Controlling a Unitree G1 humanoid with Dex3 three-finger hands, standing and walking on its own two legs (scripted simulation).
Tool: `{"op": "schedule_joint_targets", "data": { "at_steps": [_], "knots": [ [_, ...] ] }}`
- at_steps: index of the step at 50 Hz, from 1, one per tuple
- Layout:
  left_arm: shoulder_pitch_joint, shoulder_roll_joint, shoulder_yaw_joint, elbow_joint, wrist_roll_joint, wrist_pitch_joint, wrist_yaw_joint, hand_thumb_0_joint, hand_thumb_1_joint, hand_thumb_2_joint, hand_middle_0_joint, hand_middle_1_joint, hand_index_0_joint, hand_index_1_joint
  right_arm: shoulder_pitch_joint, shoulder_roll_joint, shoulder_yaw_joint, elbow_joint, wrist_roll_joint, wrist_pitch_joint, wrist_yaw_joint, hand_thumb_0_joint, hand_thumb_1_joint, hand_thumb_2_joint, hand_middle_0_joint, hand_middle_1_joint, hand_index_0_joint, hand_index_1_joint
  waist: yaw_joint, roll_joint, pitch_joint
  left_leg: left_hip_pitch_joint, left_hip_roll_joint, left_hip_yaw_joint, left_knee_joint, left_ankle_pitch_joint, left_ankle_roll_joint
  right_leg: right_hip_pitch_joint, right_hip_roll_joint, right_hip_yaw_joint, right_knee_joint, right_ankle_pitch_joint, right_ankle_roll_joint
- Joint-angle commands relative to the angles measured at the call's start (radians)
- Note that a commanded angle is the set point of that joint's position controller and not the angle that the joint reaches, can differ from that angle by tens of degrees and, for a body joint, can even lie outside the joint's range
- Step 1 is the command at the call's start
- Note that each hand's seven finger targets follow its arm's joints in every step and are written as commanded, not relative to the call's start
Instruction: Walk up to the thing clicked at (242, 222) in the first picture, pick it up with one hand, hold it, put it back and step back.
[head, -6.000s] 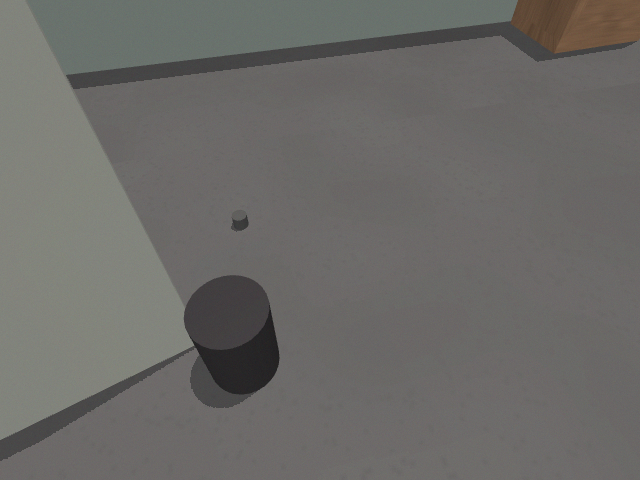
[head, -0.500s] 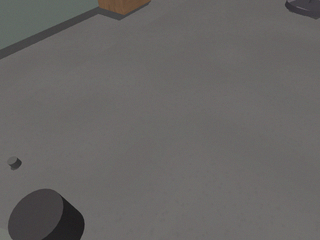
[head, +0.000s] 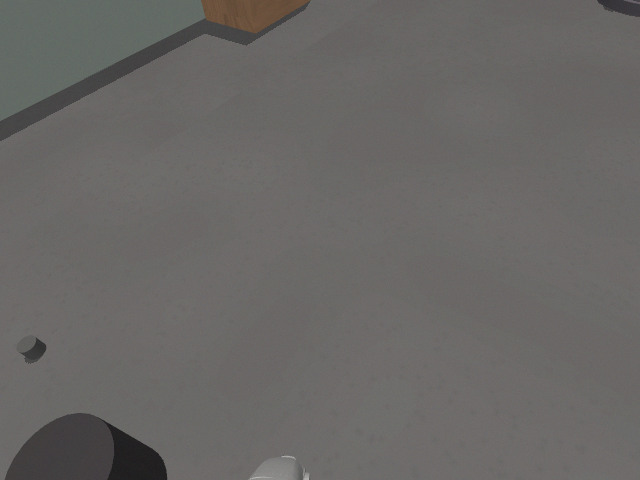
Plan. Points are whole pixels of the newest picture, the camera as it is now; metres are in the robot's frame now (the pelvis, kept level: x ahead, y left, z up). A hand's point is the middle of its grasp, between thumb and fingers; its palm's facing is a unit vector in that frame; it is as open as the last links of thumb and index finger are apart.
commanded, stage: walk up
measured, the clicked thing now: (31, 347) +0.62 +1.07 -0.75
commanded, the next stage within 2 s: stand in 1.48 s
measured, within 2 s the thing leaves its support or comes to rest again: neither
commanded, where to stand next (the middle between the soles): +0.32 +0.03 m, yaw +22 degrees
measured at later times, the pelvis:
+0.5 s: pelvis +0.18 +0.02 -0.01, yaw +12 degrees
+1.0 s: pelvis +0.26 +0.02 -0.02, yaw +21 degrees
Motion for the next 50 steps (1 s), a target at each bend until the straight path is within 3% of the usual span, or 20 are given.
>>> {"op": "schedule_joint_targets", "data": {
  "at_steps": [1,6,9,11,12,16,21,26,27,29,30,34,39,42,43,44,45,46,48,50],
  "knots": [
    [-0.084,0.265,0.08,-0.158,0.004,-0.032,0.019,0.0,0.9,0.9,-0.2,-0.3,-0.2,-0.3,-0.024,-0.136,-0.025,-0.13,-0.006,-0.018,0.019,0.0,-0.9,-0.9,0.2,0.3,0.2,0.3,0.009,-0.221,0.029,-0.07,0.101,0.046,-0.158,0.095,-0.018,-0.016,-0.294,0.087,-0.146,0.246,-0.161],
    [0.0,0.277,0.074,-0.168,0.003,-0.017,0.013,0.0,0.9,0.9,-0.2,-0.3,-0.2,-0.3,-0.059,-0.132,-0.038,-0.179,-0.011,-0.039,0.022,0.0,-0.9,-0.9,0.2,0.3,0.2,0.3,0.038,-0.163,0.003,0.066,0.053,0.159,-0.307,0.157,0.023,-0.041,-0.285,0.018,-0.009,0.33,-0.137],
    [-0.006,0.24,0.052,-0.201,-0.001,-0.006,0.017,0.0,0.9,0.9,-0.2,-0.3,-0.2,-0.3,0.213,-0.194,-0.077,-0.123,-0.012,-0.055,-0.004,0.0,-0.9,-0.9,0.2,0.3,0.2,0.3,-0.106,0.031,-0.132,0.434,-0.032,0.183,-0.41,0.118,0.1,-0.184,-0.184,-0.1,0.479,0.426,-0.082],
    [0.013,0.222,0.055,-0.235,-0.019,0.004,0.017,0.0,0.9,0.9,-0.2,-0.3,-0.2,-0.3,0.276,-0.329,-0.107,-0.177,0.005,-0.066,-0.019,0.0,-0.9,-0.9,0.2,0.3,0.2,0.3,-0.129,0.231,-0.226,0.601,0.358,-0.682,-0.658,0.072,0.33,-0.556,0.016,0.026,0.898,-0.303,-0.007],
    [-0.051,0.277,0.052,-0.229,-0.01,0.008,0.02,0.0,0.9,0.9,-0.2,-0.3,-0.2,-0.3,0.231,-0.309,-0.11,-0.19,0.023,-0.066,-0.029,0.0,-0.9,-0.9,0.2,0.3,0.2,0.3,-0.104,0.049,-0.166,0.451,0.359,-0.622,-0.676,-0.03,0.315,-0.536,-0.066,0.135,0.934,-0.275,-0.017],
    [0.044,0.244,0.054,-0.165,-0.006,0.025,0.0,0.0,0.9,0.9,-0.2,-0.3,-0.2,-0.3,0.078,-0.224,-0.06,-0.239,0.02,-0.081,-0.04,0.0,-0.9,-0.9,0.2,0.3,0.2,0.3,-0.013,0.044,-0.021,0.15,0.199,-0.206,-0.665,-0.019,0.192,-0.414,-0.147,0.094,0.681,-0.12,-0.009],
    [-0.008,0.204,0.062,-0.186,0.005,0.012,-0.015,0.0,0.9,0.9,-0.2,-0.3,-0.2,-0.3,0.119,-0.236,-0.065,-0.26,-0.009,-0.087,-0.029,0.0,-0.9,-0.9,0.2,0.3,0.2,0.3,-0.046,0.116,-0.031,0.134,0.184,-0.163,-0.641,-0.004,0.239,-0.367,-0.109,0.04,0.41,-0.085,0.024],
    [0.06,0.184,0.059,-0.139,0.011,-0.011,0.021,0.0,0.9,0.9,-0.2,-0.3,-0.2,-0.3,0.024,-0.18,-0.029,-0.287,0.007,-0.051,-0.043,0.0,-0.9,-0.9,0.2,0.3,0.2,0.3,0.029,0.041,-0.079,-0.026,0.119,-0.066,-0.368,0.241,0.145,-0.08,-0.036,-0.003,0.185,0.122,0.009],
    [0.078,0.213,0.065,-0.137,0.017,-0.018,0.029,0.0,0.9,0.9,-0.2,-0.3,-0.2,-0.3,0.044,-0.128,-0.009,-0.286,0.013,-0.045,-0.049,0.0,-0.9,-0.9,0.2,0.3,0.2,0.3,0.042,-0.031,-0.086,-0.067,0.064,-0.039,-0.27,0.133,0.102,-0.026,-0.074,0.056,0.131,0.1,-0.013],
    [0.013,0.328,0.081,-0.183,0.021,-0.026,0.036,0.0,0.9,0.9,-0.2,-0.3,-0.2,-0.3,0.118,-0.08,0.012,-0.271,0.012,-0.028,-0.064,0.0,-0.9,-0.9,0.2,0.3,0.2,0.3,0.009,-0.263,-0.072,-0.126,-0.078,0.01,0.021,-0.264,0.021,-0.14,-0.472,0.584,-0.141,-0.145,-0.158],
    [-0.032,0.353,0.079,-0.184,0.017,-0.019,0.034,0.0,0.9,0.9,-0.2,-0.3,-0.2,-0.3,0.104,-0.167,-0.019,-0.244,0.011,-0.022,-0.073,0.0,-0.9,-0.9,0.2,0.3,0.2,0.3,0.004,-0.237,-0.053,-0.094,-0.042,-0.018,0.108,-0.294,0.026,-0.194,-0.486,0.631,-0.116,-0.144,-0.249],
    [-0.069,0.302,0.061,-0.16,0.011,-0.007,0.038,0.0,0.9,0.9,-0.2,-0.3,-0.2,-0.3,0.109,-0.172,-0.022,-0.173,0.01,-0.023,-0.062,0.0,-0.9,-0.9,0.2,0.3,0.2,0.3,-0.01,-0.287,-0.041,-0.051,-0.003,0.014,0.042,-0.182,0.021,-0.213,-0.329,0.303,-0.033,0.004,-0.167],
    [-0.08,0.305,0.056,-0.16,0.009,0.006,0.036,0.0,0.9,0.9,-0.2,-0.3,-0.2,-0.3,0.058,-0.147,-0.017,-0.154,0.004,-0.019,-0.047,0.0,-0.9,-0.9,0.2,0.3,0.2,0.3,-0.001,-0.272,-0.092,0.068,-0.016,0.103,-0.17,-0.122,0.021,-0.211,-0.331,0.207,0.063,0.212,-0.175],
    [-0.099,0.272,0.034,-0.155,-0.011,0.022,0.038,0.0,0.9,0.9,-0.2,-0.3,-0.2,-0.3,0.071,-0.145,-0.021,-0.132,0.0,-0.034,-0.055,0.0,-0.9,-0.9,0.2,0.3,0.2,0.3,-0.038,-0.22,-0.153,0.216,-0.044,0.117,-0.425,0.084,0.042,-0.216,-0.294,0.123,0.244,0.361,-0.122],
    [-0.086,0.241,0.02,-0.151,-0.018,0.025,0.039,0.0,0.9,0.9,-0.2,-0.3,-0.2,-0.3,0.062,-0.175,-0.029,-0.131,-0.006,-0.041,-0.06,0.0,-0.9,-0.9,0.2,0.3,0.2,0.3,-0.032,-0.161,-0.166,0.276,0.014,0.028,-0.444,0.189,0.066,-0.271,-0.274,0.104,0.305,0.333,-0.078],
    [-0.069,0.187,0.005,-0.162,-0.027,0.029,0.04,0.0,0.9,0.9,-0.2,-0.3,-0.2,-0.3,0.022,-0.24,-0.04,-0.153,-0.013,-0.048,-0.064,0.0,-0.9,-0.9,0.2,0.3,0.2,0.3,-0.007,0.014,-0.18,0.312,0.195,-0.246,-0.49,0.329,0.127,-0.375,-0.183,0.046,0.42,0.18,-0.005],
    [-0.09,0.202,0.011,-0.137,-0.036,0.043,0.05,0.0,0.9,0.9,-0.2,-0.3,-0.2,-0.3,-0.041,-0.287,-0.042,-0.16,0.003,-0.046,-0.064,0.0,-0.9,-0.9,0.2,0.3,0.2,0.3,-0.005,0.097,-0.137,0.195,0.296,-0.345,-0.5,0.388,0.239,-0.333,-0.075,0.014,0.447,-0.228,0.019],
    [-0.113,0.229,0.019,-0.121,-0.031,0.047,0.055,0.0,0.9,0.9,-0.2,-0.3,-0.2,-0.3,-0.048,-0.26,-0.038,-0.15,0.003,-0.045,-0.062,0.0,-0.9,-0.9,0.2,0.3,0.2,0.3,-0.013,0.075,-0.109,0.162,0.293,-0.336,-0.492,0.457,0.27,-0.302,-0.094,0.063,0.504,-0.302,0.017],
    [-0.108,0.2,0.012,-0.106,-0.033,0.046,0.057,0.0,0.9,0.9,-0.2,-0.3,-0.2,-0.3,-0.083,-0.215,-0.019,-0.139,0.005,-0.043,-0.074,0.0,-0.9,-0.9,0.2,0.3,0.2,0.3,-0.003,0.076,-0.107,0.237,0.235,-0.213,-0.423,0.653,0.236,-0.341,-0.101,0.068,0.457,-0.277,0.006],
    [-0.07,0.206,0.007,-0.069,-0.03,0.027,0.057,0.0,0.9,0.9,-0.2,-0.3,-0.2,-0.3,-0.125,-0.203,-0.007,-0.133,0.02,-0.04,-0.073,0.0,-0.9,-0.9,0.2,0.3,0.2,0.3,0.021,0.098,-0.141,0.229,0.16,-0.107,-0.339,0.728,0.153,-0.216,-0.102,0.048,0.247,-0.021,-0.001]
  ]
}}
